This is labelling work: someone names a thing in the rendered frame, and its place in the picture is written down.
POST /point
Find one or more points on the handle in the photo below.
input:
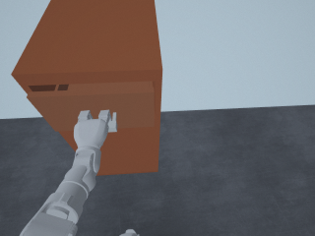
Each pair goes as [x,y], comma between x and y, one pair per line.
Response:
[112,125]

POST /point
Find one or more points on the cabinet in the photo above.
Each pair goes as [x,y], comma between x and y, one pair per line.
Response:
[98,42]

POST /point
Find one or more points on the robot left upper arm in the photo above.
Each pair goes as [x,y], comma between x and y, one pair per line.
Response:
[49,225]

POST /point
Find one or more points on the left robot forearm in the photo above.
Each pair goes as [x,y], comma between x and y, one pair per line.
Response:
[68,200]

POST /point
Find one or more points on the left robot hand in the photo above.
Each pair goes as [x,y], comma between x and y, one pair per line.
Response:
[90,132]

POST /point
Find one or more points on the left robot shin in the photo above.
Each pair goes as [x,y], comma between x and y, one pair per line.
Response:
[130,231]

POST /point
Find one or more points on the drawer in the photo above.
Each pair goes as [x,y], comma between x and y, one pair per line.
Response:
[133,103]

